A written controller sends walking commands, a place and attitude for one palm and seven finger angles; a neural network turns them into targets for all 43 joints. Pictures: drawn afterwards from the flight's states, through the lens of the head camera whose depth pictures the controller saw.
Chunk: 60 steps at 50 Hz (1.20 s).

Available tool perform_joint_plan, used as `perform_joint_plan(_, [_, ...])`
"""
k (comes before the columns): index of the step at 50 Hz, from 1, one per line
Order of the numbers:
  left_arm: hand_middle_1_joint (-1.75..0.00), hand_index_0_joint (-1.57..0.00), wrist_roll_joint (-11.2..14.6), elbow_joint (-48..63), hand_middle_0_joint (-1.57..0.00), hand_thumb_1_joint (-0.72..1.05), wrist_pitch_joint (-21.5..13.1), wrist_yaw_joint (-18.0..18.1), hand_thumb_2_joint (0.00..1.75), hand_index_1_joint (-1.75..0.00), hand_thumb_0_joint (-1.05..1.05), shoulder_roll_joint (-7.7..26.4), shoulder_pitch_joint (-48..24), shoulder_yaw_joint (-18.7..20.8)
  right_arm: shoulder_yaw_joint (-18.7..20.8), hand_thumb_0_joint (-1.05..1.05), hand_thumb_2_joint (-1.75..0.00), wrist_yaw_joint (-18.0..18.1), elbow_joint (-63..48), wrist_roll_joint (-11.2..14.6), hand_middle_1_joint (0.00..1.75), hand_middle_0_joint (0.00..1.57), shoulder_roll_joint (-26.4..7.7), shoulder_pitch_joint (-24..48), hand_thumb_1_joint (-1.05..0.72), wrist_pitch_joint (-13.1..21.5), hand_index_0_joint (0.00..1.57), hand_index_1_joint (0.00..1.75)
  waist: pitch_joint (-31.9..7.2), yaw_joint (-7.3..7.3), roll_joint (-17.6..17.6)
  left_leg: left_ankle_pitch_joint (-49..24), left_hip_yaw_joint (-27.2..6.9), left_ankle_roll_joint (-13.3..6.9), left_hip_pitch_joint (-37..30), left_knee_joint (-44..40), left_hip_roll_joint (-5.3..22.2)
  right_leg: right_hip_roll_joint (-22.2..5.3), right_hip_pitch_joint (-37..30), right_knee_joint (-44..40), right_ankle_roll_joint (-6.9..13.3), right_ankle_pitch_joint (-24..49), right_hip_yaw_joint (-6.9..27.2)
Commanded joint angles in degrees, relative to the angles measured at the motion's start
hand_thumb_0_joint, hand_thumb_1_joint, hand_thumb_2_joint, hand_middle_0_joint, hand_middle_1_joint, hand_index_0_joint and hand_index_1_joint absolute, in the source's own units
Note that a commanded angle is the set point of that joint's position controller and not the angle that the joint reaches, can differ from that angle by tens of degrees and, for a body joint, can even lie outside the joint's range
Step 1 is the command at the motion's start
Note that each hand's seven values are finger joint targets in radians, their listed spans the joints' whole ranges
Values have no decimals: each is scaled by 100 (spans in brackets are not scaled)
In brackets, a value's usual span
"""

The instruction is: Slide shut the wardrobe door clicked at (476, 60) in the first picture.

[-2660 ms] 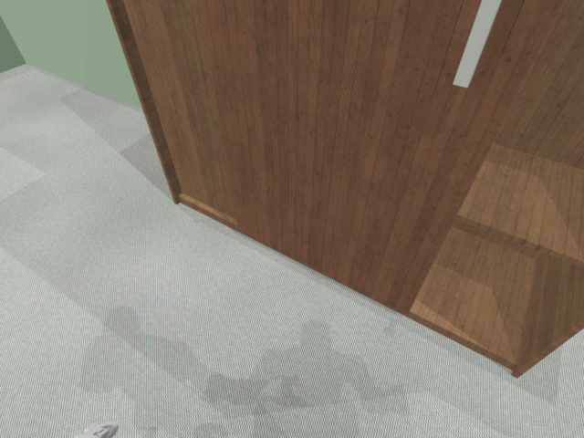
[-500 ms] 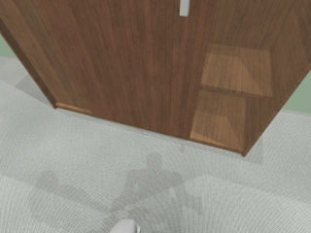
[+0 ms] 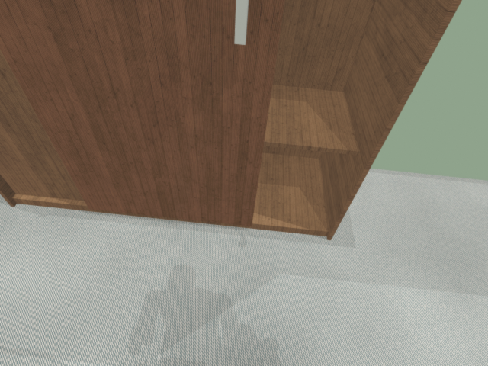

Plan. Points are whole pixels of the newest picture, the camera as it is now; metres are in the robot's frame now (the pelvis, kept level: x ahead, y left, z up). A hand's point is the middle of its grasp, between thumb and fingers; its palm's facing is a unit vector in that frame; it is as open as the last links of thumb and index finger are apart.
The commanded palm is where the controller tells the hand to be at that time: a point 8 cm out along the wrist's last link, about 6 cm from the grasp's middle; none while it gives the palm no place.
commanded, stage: take the last steps up to it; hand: left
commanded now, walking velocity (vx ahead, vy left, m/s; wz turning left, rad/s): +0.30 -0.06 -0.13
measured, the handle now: out of the picture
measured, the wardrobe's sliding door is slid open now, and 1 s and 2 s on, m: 0.38 0.38 0.38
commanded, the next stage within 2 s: come to a stop and stand still in 0.84 s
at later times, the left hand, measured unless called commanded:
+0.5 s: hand out of the picture +0.04 +0.16 -0.19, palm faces +0.02 -0.99 -0.12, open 7.3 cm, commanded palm none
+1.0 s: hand (181, 262) +0.36 +0.16 -0.17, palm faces -0.07 -0.98 -0.20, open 7.3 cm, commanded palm none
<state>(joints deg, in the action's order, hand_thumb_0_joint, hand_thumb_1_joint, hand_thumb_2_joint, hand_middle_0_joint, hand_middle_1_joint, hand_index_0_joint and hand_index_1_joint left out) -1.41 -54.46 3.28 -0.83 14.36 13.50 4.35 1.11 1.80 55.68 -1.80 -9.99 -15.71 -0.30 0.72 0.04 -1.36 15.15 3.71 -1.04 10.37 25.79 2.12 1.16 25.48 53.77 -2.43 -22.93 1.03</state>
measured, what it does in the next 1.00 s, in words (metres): walks ahead: right foot, then left foot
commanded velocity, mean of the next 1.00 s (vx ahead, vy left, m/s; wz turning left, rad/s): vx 0.20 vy -0.03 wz -0.03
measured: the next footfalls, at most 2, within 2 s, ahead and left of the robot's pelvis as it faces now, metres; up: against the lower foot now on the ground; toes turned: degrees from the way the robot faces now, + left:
right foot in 0.16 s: +0.03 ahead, -0.14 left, +0.00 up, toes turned -6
left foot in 0.52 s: +0.25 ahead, +0.11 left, +0.00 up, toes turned +6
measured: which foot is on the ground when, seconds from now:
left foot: down 0.00-0.16, up 0.18-0.50, down 0.52-1.00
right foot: up 0.00-0.14, down 0.16-0.54, up 0.56-1.00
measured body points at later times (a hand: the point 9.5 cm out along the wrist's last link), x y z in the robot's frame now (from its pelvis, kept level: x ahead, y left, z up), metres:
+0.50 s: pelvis +0.10 +0.00 -0.01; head +0.11 +0.02 +0.44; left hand +0.04 +0.21 -0.18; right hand +0.12 -0.25 -0.15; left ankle +0.20 +0.11 -0.73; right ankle -0.01 -0.13 -0.74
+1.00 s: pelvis +0.28 -0.01 -0.01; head +0.29 -0.03 +0.44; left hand +0.37 +0.21 -0.15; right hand +0.19 -0.20 -0.17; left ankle +0.21 +0.11 -0.74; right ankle +0.36 -0.14 -0.73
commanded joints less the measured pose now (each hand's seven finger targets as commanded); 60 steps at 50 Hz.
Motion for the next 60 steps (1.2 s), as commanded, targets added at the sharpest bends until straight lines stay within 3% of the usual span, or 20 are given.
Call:
perform_joint_plan(1, [-30,-20,-22,512,-20,90,-159,-111,90,-30,0,63,-522,-63,313,0,-90,44,-38,-26,30,20,-1207,-526,-90,157,20,30,260,334,1079,228,-1244,-860,-87,-1202,1520,-176,-51,-1052,97,-307,-395])
perform_joint_plan(6, [-30,-20,-11,20,-20,90,-338,-91,90,-30,0,65,437,-27,289,0,-90,-22,186,12,30,20,-1043,-494,-90,154,20,30,44,-121,542,998,-732,-374,772,-177,1077,-97,-2120,-3189,313,570,-536])
perform_joint_plan(8, [-30,-20,-7,-330,-20,90,-452,68,90,-30,0,936,1381,138,119,0,-90,-94,-77,69,30,20,-431,-136,-90,230,20,30,-27,-596,-1596,2054,488,190,3146,2350,110,-2224,-3707,-4301,1257,-448,2352])
perform_joint_plan(9, [-30,-20,56,-405,-20,90,-475,128,90,-30,0,917,1608,128,200,0,-90,-111,-197,1,30,20,-753,272,-90,216,20,30,77,-690,-1097,1827,-61,135,3268,2969,323,-2401,-3178,-4464,1561,-987,2591])
perform_joint_plan(14, [-30,-20,-12,-375,-20,90,-618,177,90,-30,0,232,701,-24,269,0,-90,-245,147,-17,30,20,-327,-108,-90,113,20,30,825,39,-490,375,27,253,2611,3236,590,-1670,-1505,-4551,1263,-68,974])
perform_joint_plan(22, [-30,-20,-54,-725,-20,90,-696,175,90,-30,0,339,1022,-19,283,0,-90,-337,-68,70,30,20,-183,221,-90,241,20,30,769,33,-526,39,275,150,1638,1612,441,-1596,-1408,-4216,1101,639,465])
perform_joint_plan(25, [-30,-20,-3,-760,-20,90,-658,147,90,-30,0,248,968,-2,336,0,-90,-225,349,28,30,20,-462,-1036,-90,365,20,30,238,562,200,-168,399,94,-418,540,140,-1044,-961,-2436,813,1440,-84])
perform_joint_plan(27, [-30,-20,72,-515,-20,90,-595,59,90,-30,0,-246,1221,-85,507,0,-90,-79,603,-24,30,20,-1541,-2192,-90,374,20,30,-448,697,2386,1347,-3082,-660,-1540,-1306,2299,132,620,919,379,-975,-664])
perform_joint_plan(29, [-30,-20,7,-471,-20,90,-561,67,90,-30,0,-181,715,-60,423,0,-90,-17,466,21,30,20,-1145,-1259,-90,308,20,30,173,485,1355,2738,-3029,-714,-372,-1845,2282,-394,1104,2072,512,-212,-63])
perform_joint_plan(31, [-30,-20,-56,-572,-20,90,-544,-12,90,-30,0,-287,662,-46,260,0,-90,0,365,24,30,20,-551,-683,-90,419,20,30,625,182,675,1603,-1975,-581,443,-1817,1834,-718,907,1828,409,523,-48])
perform_joint_plan(33, [-30,-20,-66,-698,-20,90,-456,-25,90,-30,0,-456,1013,-65,225,0,-90,25,410,49,30,20,-396,-545,-90,503,20,30,311,-31,635,586,-1086,-546,446,-1711,1563,-747,567,1390,301,771,-149])
perform_joint_plan(36, [-30,-20,-67,-635,-20,90,-388,-18,90,-30,0,-467,911,-64,225,0,-90,22,477,70,30,20,-391,-626,-90,508,20,30,275,-45,595,-175,-652,-674,142,-1714,1426,-786,697,771,174,1017,-260])
perform_joint_plan(46, [-30,-20,-22,-197,-20,90,-424,-14,90,-30,0,-420,-310,-60,307,0,-90,-5,714,-6,30,20,-454,-959,-90,368,20,30,605,199,792,-1190,-261,-785,-220,-1231,1537,-678,172,-1566,167,999,-663])
perform_joint_plan(49, [-30,-20,-27,-423,-20,90,-528,56,90,-30,0,-338,366,-53,242,0,-90,14,787,33,30,20,-341,-900,-90,311,20,30,241,-149,418,-1727,92,-406,48,-100,1052,-407,-1349,-2705,231,1839,-834])
perform_joint_plan(50, [-30,-20,-27,-579,-20,90,-605,133,90,-30,0,-9,817,-17,186,0,-90,1,819,91,30,20,-142,-1004,-90,329,20,30,-210,-302,-91,-1270,244,-108,592,629,755,-962,-2446,-2828,336,3263,-177])
perform_joint_plan(51, [-30,-20,-5,-657,-20,90,-658,217,90,-30,0,439,990,24,135,0,-90,-16,796,149,30,20,117,-1335,-90,323,20,30,-837,-159,-939,586,463,181,1069,1297,244,-2115,-3270,-2825,738,5326,850])
perform_joint_plan(52, [-30,-20,53,-567,-20,90,-596,252,90,-30,0,595,987,8,168,0,-90,43,762,182,30,20,-2,-1371,-90,196,20,30,-817,-126,-655,1914,208,234,755,1978,86,-2501,-2770,-2948,1130,6719,862])
perform_joint_plan(53, [-30,-20,39,-538,-20,90,-590,301,90,-30,0,636,708,55,184,0,-90,67,753,203,30,20,73,-1302,-90,89,20,30,-993,-95,-1320,2134,10,262,898,2574,139,-2514,-2676,-2849,1331,7256,889])
perform_joint_plan(57, [-30,-20,-5,-348,-20,90,-393,426,90,-30,0,403,217,116,276,0,-90,60,548,146,30,20,-62,-502,-90,-150,20,30,-476,-215,-263,1694,-377,315,1535,3722,65,-2439,-2114,-2977,1492,6327,520])
perform_joint_plan(60, [-30,-20,-21,-80,-20,90,-339,435,90,-30,0,435,-174,144,334,0,-90,-36,345,80,30,20,-141,-371,-90,-327,20,30,-422,-68,-502,1203,-444,415,1517,3944,37,-2323,-1387,-3283,1389,5051,223])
